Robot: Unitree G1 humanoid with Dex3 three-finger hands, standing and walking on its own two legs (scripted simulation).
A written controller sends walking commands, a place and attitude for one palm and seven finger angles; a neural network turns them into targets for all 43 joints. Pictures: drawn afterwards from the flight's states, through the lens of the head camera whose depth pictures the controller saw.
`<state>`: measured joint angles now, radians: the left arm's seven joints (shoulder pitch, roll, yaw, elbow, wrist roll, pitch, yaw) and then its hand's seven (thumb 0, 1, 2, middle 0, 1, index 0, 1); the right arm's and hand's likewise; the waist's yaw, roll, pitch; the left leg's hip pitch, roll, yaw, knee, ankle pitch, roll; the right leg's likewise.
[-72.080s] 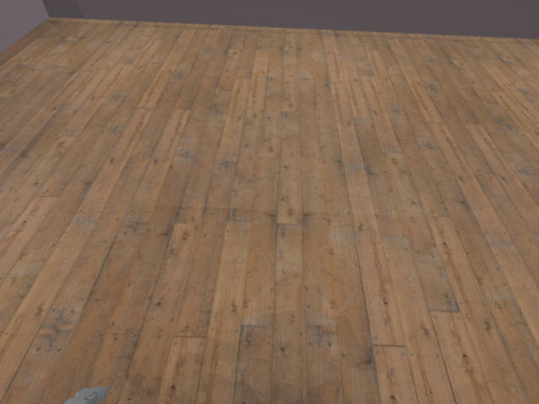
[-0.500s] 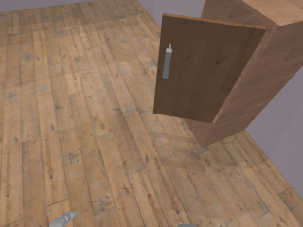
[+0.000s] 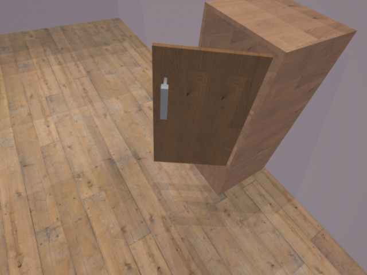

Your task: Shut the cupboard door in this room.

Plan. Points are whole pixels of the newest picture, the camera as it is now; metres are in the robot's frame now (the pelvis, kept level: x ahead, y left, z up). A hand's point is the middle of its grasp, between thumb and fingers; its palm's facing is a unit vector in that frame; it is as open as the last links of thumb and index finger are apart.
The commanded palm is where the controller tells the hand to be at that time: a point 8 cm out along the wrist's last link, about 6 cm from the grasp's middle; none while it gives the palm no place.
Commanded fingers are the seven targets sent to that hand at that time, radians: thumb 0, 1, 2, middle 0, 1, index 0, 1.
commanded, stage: take the last steps up to it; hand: left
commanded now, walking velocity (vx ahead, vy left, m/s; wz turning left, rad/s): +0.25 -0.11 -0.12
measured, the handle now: (164, 98) +0.65 +0.08 -0.02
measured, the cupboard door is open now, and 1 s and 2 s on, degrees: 57 57 57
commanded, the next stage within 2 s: come to a stop and stand still in 0.32 s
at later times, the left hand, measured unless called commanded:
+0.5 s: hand (149, 247) +0.22 +0.08 -0.17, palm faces -0.02 -0.98 -0.19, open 7.2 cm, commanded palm none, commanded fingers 0.00 0.90 0.90 -0.20 -0.30 -0.20 -0.30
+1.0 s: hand (151, 256) +0.20 +0.08 -0.16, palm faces +0.01 -0.96 -0.29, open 7.4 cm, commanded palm none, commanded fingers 0.00 0.90 0.90 -0.20 -0.30 -0.20 -0.30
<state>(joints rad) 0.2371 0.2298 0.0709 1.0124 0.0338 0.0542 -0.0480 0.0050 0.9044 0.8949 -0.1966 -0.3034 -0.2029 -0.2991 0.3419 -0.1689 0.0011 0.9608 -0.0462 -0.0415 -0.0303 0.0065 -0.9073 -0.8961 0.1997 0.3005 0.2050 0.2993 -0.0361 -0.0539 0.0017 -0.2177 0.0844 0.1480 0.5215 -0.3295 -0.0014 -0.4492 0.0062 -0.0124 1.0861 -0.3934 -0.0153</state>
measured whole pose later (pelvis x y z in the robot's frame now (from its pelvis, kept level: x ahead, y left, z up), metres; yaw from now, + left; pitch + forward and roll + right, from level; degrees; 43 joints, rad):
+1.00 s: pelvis +0.18 -0.12 +0.00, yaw -2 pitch +1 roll +3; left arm 0.26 0.18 0.03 1.00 0.03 0.01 0.03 0.00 0.90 0.89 -0.20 -0.30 -0.20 -0.30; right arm 0.10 -0.23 -0.05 0.98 -0.01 0.08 -0.02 0.01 -0.91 -0.90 0.20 0.30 0.20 0.30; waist 0.03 0.01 0.08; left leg -0.39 -0.02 0.00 0.96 -0.47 -0.03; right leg -0.20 0.00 -0.06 0.49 -0.31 -0.07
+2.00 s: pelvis +0.14 -0.05 +0.00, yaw -4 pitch -1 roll +0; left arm 0.30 0.15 -0.03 1.09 0.01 -0.01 0.03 0.00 0.90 0.89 -0.20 -0.30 -0.20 -0.30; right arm 0.24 -0.16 0.02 1.09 -0.01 -0.02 -0.03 0.01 -0.92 -0.90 0.20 0.30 0.20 0.30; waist 0.01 -0.02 0.04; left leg -0.18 -0.05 0.05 0.44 -0.25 0.06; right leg -0.22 -0.03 0.03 0.46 -0.23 0.03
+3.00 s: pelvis +0.10 -0.10 -0.11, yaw -1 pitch +15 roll -2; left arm 0.36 0.24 0.19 0.00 -0.33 -0.42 -0.35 0.01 0.90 0.90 -0.61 -0.75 -0.62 -0.75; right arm 0.18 -0.21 0.02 0.54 0.03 -0.25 -0.07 0.02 -0.90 -0.90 0.20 0.30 0.21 0.30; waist 0.04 0.02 -0.14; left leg -0.99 0.01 -0.07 1.27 -0.55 -0.02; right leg -0.98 0.01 -0.13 1.23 -0.52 -0.07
